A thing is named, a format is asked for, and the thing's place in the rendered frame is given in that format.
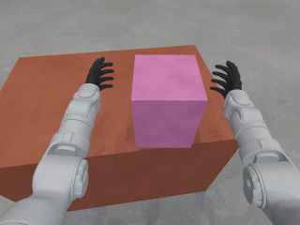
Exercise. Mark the robot right upper arm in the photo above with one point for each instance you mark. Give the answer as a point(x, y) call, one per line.
point(275, 188)

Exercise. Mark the left robot hand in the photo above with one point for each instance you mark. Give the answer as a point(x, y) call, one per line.
point(95, 73)

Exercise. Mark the robot left upper arm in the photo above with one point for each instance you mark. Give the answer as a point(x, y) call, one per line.
point(59, 181)

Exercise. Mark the carton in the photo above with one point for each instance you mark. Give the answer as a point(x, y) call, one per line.
point(168, 100)

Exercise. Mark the right robot forearm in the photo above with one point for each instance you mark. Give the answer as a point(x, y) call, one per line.
point(255, 142)

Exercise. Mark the right robot hand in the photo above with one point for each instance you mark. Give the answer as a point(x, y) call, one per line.
point(232, 79)

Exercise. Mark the pedestal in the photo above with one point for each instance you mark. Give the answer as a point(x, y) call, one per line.
point(34, 100)

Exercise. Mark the left robot forearm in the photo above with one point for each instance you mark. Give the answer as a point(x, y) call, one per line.
point(72, 138)

